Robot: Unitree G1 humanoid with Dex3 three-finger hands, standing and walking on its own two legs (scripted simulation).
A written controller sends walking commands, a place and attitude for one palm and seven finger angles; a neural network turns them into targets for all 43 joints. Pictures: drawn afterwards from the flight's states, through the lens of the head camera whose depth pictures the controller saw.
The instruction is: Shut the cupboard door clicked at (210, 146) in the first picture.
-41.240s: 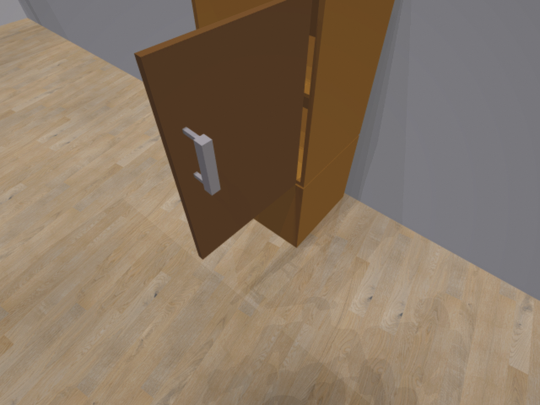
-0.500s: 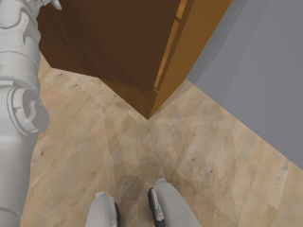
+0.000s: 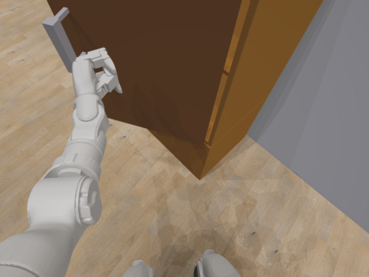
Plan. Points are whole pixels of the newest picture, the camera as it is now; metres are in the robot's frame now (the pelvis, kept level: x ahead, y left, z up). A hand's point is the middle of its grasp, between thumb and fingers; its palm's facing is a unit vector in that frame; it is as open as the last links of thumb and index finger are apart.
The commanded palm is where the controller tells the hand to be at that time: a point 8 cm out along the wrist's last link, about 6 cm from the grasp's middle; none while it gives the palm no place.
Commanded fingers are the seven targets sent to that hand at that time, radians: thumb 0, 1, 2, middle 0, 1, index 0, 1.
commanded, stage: pull the fist back off the door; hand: left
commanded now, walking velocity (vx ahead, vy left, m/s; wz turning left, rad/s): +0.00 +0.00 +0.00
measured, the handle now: (69, 42) +0.66 +0.21 +0.08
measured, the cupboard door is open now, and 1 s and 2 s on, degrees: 30 30 30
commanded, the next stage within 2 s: draw the hand back to the body in 0.26 s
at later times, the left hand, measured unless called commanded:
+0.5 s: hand (115, 88) +0.48 +0.10 +0.10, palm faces +0.14 -0.99 -0.01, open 3.1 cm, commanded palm +0.42 +0.15 +0.11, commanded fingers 0.00 0.90 0.90 -1.30 -1.50 -1.30 -1.50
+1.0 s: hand (49, 151) +0.32 +0.17 +0.15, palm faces +0.14 -0.98 -0.17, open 3.1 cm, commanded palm +0.28 +0.23 +0.17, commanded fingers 0.00 0.90 0.90 -0.97 -1.14 -0.97 -1.14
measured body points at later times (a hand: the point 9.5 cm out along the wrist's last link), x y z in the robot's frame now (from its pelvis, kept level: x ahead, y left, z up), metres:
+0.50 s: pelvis -0.02 -0.01 +0.00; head +0.07 -0.01 +0.44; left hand +0.47 +0.15 +0.11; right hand +0.01 -0.26 -0.13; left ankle -0.01 +0.12 -0.68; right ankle +0.00 -0.12 -0.68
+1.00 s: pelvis -0.01 +0.00 +0.04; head -0.01 -0.02 +0.49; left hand +0.31 +0.22 +0.17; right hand +0.17 -0.24 -0.04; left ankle -0.01 +0.12 -0.68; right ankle +0.00 -0.12 -0.68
